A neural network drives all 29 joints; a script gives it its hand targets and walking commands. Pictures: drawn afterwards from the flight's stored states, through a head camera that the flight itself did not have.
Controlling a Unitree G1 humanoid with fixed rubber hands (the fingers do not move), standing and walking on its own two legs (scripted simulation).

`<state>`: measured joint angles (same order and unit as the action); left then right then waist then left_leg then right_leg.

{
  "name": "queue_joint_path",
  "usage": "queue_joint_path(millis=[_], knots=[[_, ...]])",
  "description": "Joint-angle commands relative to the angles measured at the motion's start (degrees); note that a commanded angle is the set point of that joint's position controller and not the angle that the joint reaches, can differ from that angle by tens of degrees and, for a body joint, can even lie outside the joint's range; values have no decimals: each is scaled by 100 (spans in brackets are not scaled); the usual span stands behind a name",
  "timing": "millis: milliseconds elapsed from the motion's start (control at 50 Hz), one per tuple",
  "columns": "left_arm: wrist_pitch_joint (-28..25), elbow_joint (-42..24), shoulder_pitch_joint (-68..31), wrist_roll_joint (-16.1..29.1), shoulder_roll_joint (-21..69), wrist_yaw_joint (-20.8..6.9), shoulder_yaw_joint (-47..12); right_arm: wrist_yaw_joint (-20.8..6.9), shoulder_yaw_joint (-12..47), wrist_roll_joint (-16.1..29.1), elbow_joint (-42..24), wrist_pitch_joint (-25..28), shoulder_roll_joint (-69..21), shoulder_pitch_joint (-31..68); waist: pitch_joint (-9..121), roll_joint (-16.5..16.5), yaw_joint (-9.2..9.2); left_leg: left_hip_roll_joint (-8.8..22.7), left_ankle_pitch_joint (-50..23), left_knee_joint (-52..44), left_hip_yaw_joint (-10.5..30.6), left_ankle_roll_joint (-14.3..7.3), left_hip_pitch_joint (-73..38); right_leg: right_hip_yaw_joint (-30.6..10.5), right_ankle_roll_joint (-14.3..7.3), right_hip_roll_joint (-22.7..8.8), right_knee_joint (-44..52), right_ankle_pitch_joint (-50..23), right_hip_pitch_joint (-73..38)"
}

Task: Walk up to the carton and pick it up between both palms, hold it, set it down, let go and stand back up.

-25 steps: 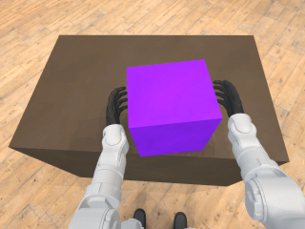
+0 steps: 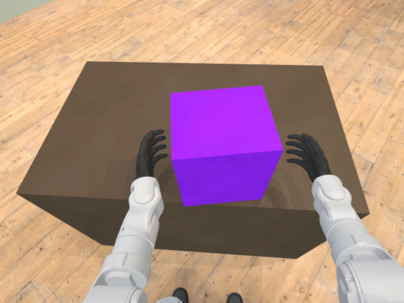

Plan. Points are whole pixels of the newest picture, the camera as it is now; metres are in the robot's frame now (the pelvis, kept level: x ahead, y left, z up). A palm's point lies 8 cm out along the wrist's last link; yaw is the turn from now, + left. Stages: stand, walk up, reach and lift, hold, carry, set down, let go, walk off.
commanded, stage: set down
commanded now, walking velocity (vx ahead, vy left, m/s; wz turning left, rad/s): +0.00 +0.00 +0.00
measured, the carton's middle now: (220, 150) +0.44 +0.04 -0.02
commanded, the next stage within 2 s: none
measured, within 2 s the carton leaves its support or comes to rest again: neither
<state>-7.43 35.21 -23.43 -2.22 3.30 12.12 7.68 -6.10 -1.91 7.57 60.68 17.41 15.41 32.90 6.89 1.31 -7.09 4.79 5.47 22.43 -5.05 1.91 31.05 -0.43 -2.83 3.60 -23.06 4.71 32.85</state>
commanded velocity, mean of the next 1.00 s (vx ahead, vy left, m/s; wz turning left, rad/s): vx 0.00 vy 0.00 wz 0.00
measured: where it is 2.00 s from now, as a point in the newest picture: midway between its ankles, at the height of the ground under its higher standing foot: outside the picture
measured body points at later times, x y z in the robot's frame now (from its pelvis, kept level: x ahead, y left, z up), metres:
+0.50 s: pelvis +0.02 +0.00 +0.01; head +0.04 +0.01 +0.45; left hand +0.31 +0.19 +0.00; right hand +0.35 -0.20 +0.00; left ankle +0.04 +0.15 -0.74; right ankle +0.06 -0.08 -0.74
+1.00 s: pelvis +0.03 +0.01 +0.01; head +0.00 +0.02 +0.46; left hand +0.26 +0.20 -0.02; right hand +0.28 -0.22 -0.02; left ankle +0.04 +0.15 -0.74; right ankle +0.06 -0.08 -0.74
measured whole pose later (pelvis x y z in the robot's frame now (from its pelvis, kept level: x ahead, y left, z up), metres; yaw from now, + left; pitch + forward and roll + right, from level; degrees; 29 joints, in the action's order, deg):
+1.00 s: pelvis +0.03 +0.01 +0.01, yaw +0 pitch -1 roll +0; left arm -9.3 35.2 1.2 -2.2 2.0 12.1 4.3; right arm -9.4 -0.2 11.4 51.3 22.5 15.4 1.0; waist 3.6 2.4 -4.1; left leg 4.6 10.7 22.4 -4.9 2.1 10.1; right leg -0.4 -2.9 3.5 -23.1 10.1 11.7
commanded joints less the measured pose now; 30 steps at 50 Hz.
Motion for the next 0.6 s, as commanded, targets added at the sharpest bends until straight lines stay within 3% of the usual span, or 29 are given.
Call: queue_joint_path(millis=[0,20,40,60,80,100,120,140,160,180,200,240,260,280,300,320,380,400,420,440,460,480,500,520,540,580], knots=[[-195,-584,-297,176,-266,25,-604,-112,323,745,-1248,306,1292,1061,2486,684,159,-366,-197,100,331,-189,-516,-371,133,-152,60,343,-3231],[-220,-414,-884,286,-325,15,-636,-115,278,684,-1188,291,1258,1510,2554,680,235,-409,150,114,302,-212,-279,-400,133,-181,26,609,-3138],[-207,-502,-484,189,-271,32,-595,-118,342,763,-1311,310,1169,1165,2352,623,126,-383,-14,65,320,-192,-482,-385,137,-200,68,509,-3274],[-206,-653,133,140,-225,27,-574,-120,307,755,-1286,382,1278,714,2384,707,175,-353,-262,73,369,-154,-599,-354,138,-139,77,177,-3411],[-210,-501,-403,113,-303,-15,-513,-97,313,722,-1346,395,1296,1202,2330,744,173,-390,-137,114,300,-193,-380,-388,160,-184,20,256,-3394],[-263,-616,-541,183,-323,10,-587,-133,246,741,-1108,402,1309,1201,2298,562,221,-409,42,37,287,-193,-403,-359,143,-174,29,320,-3317],[-276,-1022,388,161,-86,12,-703,-149,293,793,-1424,524,1323,429,2401,636,273,-347,-462,34,441,-134,-761,-297,124,-148,83,-161,-3587],[-314,-819,63,111,-165,-26,-588,-165,362,852,-1213,522,1268,614,2115,647,203,-381,-370,47,342,-154,-656,-369,167,-207,66,-134,-3508],[-334,-1106,442,89,-72,-20,-707,-184,360,894,-1273,606,1277,159,2158,628,347,-396,-526,105,399,-138,-724,-379,152,-201,35,-409,-3635],[-381,-1064,268,92,-148,-41,-699,-174,343,875,-1457,675,1278,394,2207,645,321,-403,-463,102,393,-132,-680,-374,169,-206,-5,-476,-3607],[-427,-1001,14,126,-238,-20,-677,-188,357,922,-1411,674,1301,582,2095,598,258,-425,-203,74,368,-169,-592,-407,166,-234,31,-121,-3489],[-509,-851,-250,263,-331,2,-775,-237,248,860,-1254,638,1219,686,1942,610,357,-434,207,34,340,-229,-504,-429,139,-282,95,463,-3253],[-545,-1034,127,233,-216,41,-828,-268,371,943,-1456,646,1131,312,1903,648,290,-410,14,41,387,-212,-631,-437,148,-271,106,379,-3367],[-560,-1368,702,225,-114,27,-876,-290,440,1042,-1690,735,1156,-199,1957,669,336,-414,-304,72,377,-190,-820,-444,156,-271,88,-128,-3581],[-599,-1052,187,201,-276,19,-743,-266,359,990,-1565,708,1158,338,1825,624,227,-446,-64,76,328,-204,-575,-510,168,-330,77,110,-3398],[-602,-1103,481,200,-228,-12,-749,-282,396,1018,-1388,737,1139,-67,1710,655,352,-454,-169,30,347,-217,-776,-524,183,-350,113,-135,-3553],[-597,-1104,642,107,-187,28,-764,-349,449,1137,-1217,761,1227,-259,1415,457,273,-465,-41,-53,359,-195,-923,-489,146,-340,201,92,-3420],[-587,-1261,1041,55,-105,10,-767,-364,493,1179,-1446,816,1164,-541,1536,466,252,-443,-368,-42,386,-163,-1095,-463,142,-329,199,-294,-3565],[-589,-1121,726,63,-127,17,-841,-376,444,1163,-1340,833,1276,-257,1415,472,293,-456,-123,-31,369,-164,-1015,-444,131,-309,197,-4,-3300],[-559,-1413,1476,52,14,11,-1022,-400,393,1123,-1192,865,1296,-1081,1219,398,482,-421,-355,-91,473,-152,-1367,-316,87,-245,224,-323,-3424],[-584,-1240,725,121,-147,26,-995,-392,323,1106,-1314,866,1306,-306,1354,358,378,-454,-163,-55,399,-150,-1177,-315,83,-244,160,-163,-3149],[-595,-1243,922,14,-115,34,-835,-389,510,1192,-1338,881,1220,-491,1244,411,257,-447,-177,-37,377,-151,-1195,-380,97,-263,191,-188,-3304],[-596,-1530,1803,-13,-11,16,-922,-435,535,1231,-1283,951,1277,-1388,1073,397,352,-435,-563,-70,426,-150,-1503,-313,101,-266,208,-639,-3498],[-599,-1271,1340,35,-83,1,-917,-417,487,1205,-1218,948,1315,-991,1059,491,376,-460,-396,-19,407,-155,-1315,-350,106,-256,174,-414,-3302],[-614,-1477,1587,-6,-23,16,-969,-429,573,1266,-1259,973,1321,-1224,978,496,397,-447,-387,-93,465,-159,-1540,-325,83,-252,234,-455,-3376],[-602,-1244,1131,56,-201,32,-913,-443,541,1246,-1245,936,1255,-841,754,478,370,-480,20,-54,388,-177,-1353,-439,114,-337,299,205,-3120]])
